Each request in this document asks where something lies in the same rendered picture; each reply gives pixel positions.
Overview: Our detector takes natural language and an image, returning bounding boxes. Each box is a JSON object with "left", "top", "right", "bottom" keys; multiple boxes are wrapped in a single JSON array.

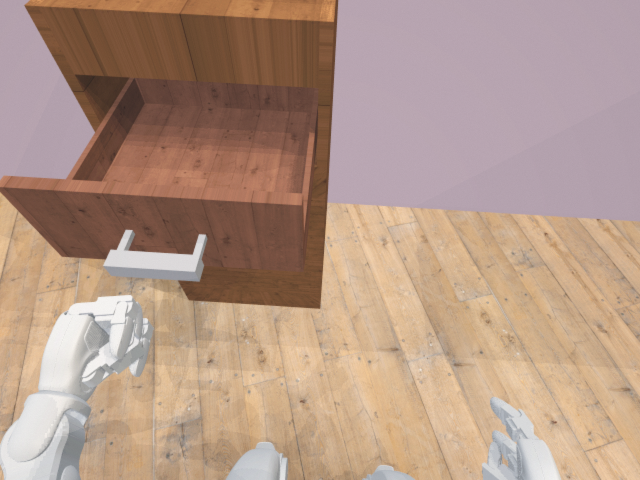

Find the right robot hand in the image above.
[{"left": 482, "top": 397, "right": 561, "bottom": 480}]

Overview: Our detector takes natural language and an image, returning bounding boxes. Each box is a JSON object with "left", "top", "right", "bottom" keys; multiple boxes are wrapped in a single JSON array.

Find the left robot hand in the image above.
[{"left": 38, "top": 295, "right": 154, "bottom": 401}]

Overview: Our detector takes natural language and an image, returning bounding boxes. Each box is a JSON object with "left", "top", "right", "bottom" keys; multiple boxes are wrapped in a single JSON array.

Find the left robot forearm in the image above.
[{"left": 0, "top": 391, "right": 91, "bottom": 480}]

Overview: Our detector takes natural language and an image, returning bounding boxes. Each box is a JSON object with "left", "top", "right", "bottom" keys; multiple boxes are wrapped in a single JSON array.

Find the cabinet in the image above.
[{"left": 24, "top": 0, "right": 338, "bottom": 309}]

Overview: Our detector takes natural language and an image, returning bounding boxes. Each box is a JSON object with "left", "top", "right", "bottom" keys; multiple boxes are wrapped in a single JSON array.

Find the handle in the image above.
[{"left": 103, "top": 230, "right": 207, "bottom": 282}]

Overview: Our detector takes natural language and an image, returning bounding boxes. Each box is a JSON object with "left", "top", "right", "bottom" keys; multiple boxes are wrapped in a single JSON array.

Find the robot left shin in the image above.
[{"left": 255, "top": 442, "right": 276, "bottom": 451}]

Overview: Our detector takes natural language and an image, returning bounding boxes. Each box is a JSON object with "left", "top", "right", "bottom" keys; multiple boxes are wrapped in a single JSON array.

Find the left robot thigh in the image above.
[{"left": 226, "top": 448, "right": 288, "bottom": 480}]

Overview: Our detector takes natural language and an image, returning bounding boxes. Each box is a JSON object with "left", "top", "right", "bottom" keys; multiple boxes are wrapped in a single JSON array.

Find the drawer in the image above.
[{"left": 0, "top": 78, "right": 318, "bottom": 272}]

